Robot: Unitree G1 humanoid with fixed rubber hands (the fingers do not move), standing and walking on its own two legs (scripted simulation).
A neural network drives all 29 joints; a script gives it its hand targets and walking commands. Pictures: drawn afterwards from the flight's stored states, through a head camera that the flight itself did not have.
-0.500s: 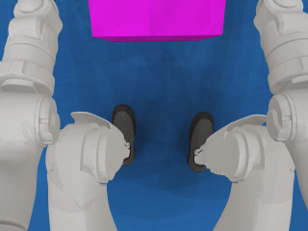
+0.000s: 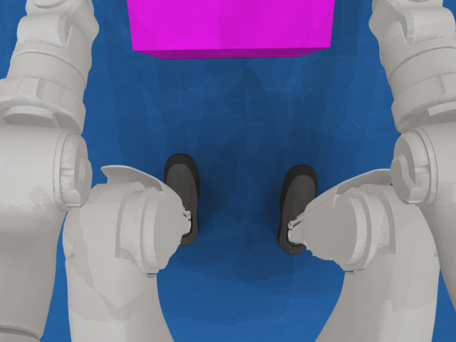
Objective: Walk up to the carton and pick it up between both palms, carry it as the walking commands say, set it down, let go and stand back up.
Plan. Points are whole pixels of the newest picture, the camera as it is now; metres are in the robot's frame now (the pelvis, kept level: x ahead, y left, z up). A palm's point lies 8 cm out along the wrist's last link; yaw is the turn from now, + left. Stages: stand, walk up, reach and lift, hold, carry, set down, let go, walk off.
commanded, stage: reach and lift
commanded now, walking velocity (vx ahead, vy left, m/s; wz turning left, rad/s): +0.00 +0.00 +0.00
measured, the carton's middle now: out of the picture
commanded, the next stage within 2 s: none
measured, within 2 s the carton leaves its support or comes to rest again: leaves its support in 1.18 s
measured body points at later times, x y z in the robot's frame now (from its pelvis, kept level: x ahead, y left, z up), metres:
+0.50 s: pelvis +0.00 +0.00 +0.01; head +0.38 +0.01 +0.22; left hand +0.55 +0.21 -0.20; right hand +0.57 -0.13 -0.20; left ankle +0.13 +0.12 -0.32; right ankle +0.11 -0.12 -0.32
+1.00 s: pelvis +0.00 +0.00 -0.01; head +0.38 +0.01 +0.22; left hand +0.56 +0.21 -0.19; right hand +0.58 -0.13 -0.20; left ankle +0.13 +0.12 -0.32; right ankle +0.11 -0.13 -0.32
